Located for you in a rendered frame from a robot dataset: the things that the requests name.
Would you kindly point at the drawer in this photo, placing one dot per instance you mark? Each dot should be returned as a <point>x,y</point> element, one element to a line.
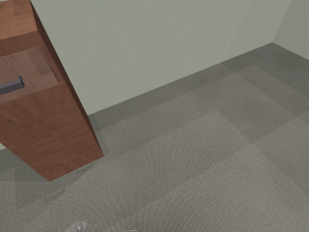
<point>34,69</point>

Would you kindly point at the handle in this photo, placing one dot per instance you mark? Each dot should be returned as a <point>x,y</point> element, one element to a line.
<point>11,86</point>

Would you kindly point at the left robot hand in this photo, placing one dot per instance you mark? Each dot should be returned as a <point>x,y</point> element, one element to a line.
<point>79,226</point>

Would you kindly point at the cabinet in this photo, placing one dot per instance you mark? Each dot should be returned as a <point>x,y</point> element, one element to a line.
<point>49,130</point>

